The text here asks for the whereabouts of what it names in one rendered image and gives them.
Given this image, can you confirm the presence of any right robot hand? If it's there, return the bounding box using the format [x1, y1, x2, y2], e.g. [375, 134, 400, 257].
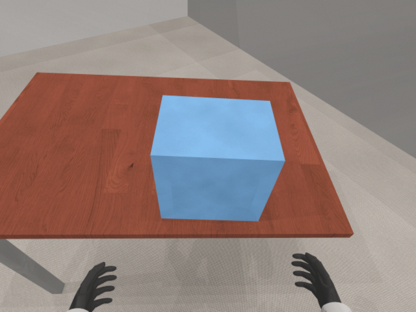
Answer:
[291, 252, 341, 308]

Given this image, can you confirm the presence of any carton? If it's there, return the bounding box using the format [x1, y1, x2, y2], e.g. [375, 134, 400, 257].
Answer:
[150, 95, 285, 221]

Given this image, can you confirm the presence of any left robot hand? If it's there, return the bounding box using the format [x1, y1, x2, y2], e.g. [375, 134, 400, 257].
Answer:
[69, 262, 117, 312]

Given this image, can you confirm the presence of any table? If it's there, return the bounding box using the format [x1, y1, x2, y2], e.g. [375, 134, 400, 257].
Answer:
[0, 72, 354, 294]

